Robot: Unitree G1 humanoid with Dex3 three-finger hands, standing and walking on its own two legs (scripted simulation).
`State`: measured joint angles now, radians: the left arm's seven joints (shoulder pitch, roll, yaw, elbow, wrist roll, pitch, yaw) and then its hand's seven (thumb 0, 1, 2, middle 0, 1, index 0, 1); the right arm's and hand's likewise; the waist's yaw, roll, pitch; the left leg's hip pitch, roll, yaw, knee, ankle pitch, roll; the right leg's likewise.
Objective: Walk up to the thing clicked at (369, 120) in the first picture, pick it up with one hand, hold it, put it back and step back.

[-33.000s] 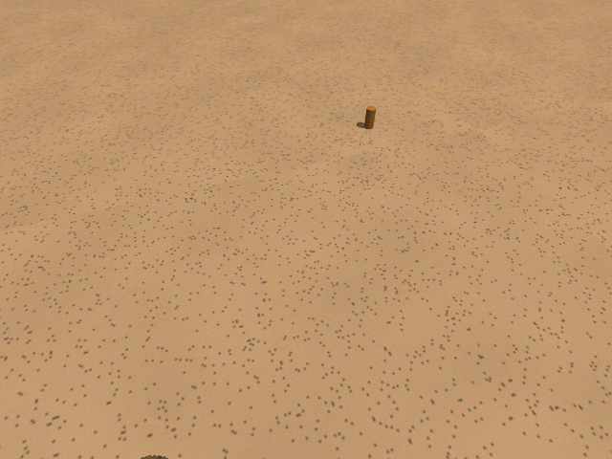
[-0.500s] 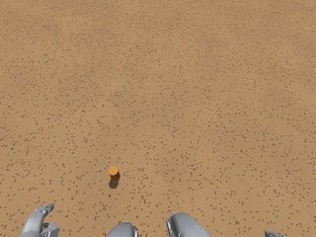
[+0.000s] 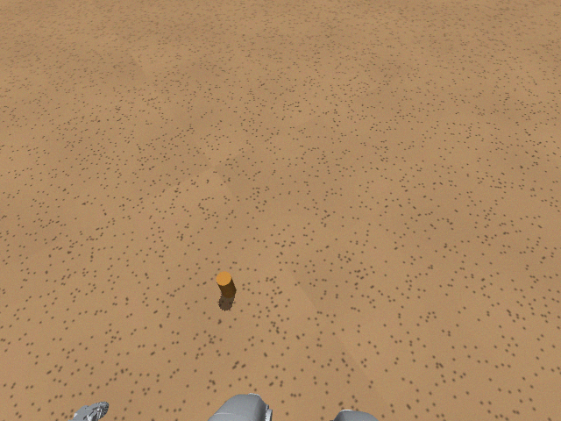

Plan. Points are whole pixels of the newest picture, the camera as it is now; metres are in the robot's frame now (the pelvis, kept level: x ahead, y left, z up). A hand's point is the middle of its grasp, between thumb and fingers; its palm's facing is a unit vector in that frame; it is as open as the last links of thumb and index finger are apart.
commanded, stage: step back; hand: left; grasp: from above
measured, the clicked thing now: (226, 285) +0.58 +0.24 -0.70
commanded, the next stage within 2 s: none
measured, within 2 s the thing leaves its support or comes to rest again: neither
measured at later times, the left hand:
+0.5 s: hand out of the picture -0.09 +0.26 -0.16, palm faces -0.04 -0.91 -0.41, open 7.3 cm
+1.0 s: hand out of the picture -0.23 +0.27 -0.15, palm faces +0.06 -0.92 -0.39, open 7.3 cm
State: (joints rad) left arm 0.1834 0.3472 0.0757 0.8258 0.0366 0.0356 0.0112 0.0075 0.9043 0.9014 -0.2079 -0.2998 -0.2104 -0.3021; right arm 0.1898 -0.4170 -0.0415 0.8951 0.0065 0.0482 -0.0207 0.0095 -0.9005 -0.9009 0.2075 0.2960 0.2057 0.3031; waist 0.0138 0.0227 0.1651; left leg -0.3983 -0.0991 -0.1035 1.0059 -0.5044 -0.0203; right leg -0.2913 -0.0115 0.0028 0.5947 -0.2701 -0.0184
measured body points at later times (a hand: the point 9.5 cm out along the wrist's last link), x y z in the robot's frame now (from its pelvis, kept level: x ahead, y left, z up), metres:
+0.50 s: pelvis -0.18 -0.02 -0.02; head -0.12 -0.02 +0.43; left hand -0.08 +0.30 -0.13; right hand -0.04 -0.33 -0.12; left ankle -0.04 +0.12 -0.73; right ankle -0.20 -0.14 -0.73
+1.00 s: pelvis -0.35 -0.01 +0.00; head -0.30 +0.01 +0.44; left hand -0.24 +0.31 -0.12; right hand -0.26 -0.32 -0.12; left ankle -0.33 +0.10 -0.73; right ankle -0.32 -0.15 -0.66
